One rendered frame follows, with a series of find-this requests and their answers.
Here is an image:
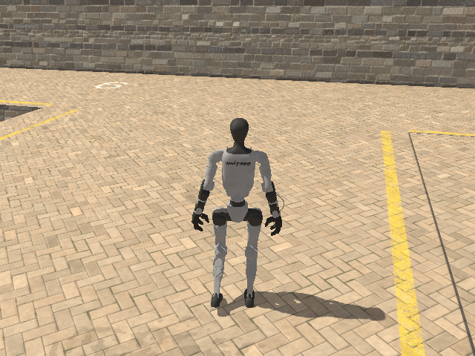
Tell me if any right robot upper arm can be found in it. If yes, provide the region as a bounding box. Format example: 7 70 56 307
254 151 273 193

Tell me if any robot right thigh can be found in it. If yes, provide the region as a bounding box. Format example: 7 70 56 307
245 207 263 260

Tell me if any robot head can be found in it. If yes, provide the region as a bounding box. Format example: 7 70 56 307
226 118 252 154

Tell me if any robot right hand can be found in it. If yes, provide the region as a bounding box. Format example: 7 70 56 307
265 215 282 236

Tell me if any left robot upper arm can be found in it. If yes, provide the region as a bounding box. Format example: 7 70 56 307
203 150 223 191

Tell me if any right robot forearm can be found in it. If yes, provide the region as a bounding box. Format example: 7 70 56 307
266 181 281 218

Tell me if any left robot forearm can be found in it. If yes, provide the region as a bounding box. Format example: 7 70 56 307
194 180 210 214

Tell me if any robot left hand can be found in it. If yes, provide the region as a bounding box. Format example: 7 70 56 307
191 212 209 231

